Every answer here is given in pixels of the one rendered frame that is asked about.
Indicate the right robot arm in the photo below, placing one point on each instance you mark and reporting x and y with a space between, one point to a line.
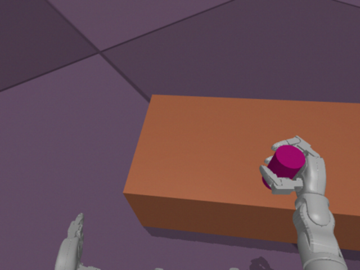
317 245

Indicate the left robot hand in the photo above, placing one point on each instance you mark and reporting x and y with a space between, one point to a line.
71 249

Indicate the right robot hand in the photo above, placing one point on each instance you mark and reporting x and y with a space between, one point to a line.
310 178

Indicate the can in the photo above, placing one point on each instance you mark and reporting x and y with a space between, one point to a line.
286 162

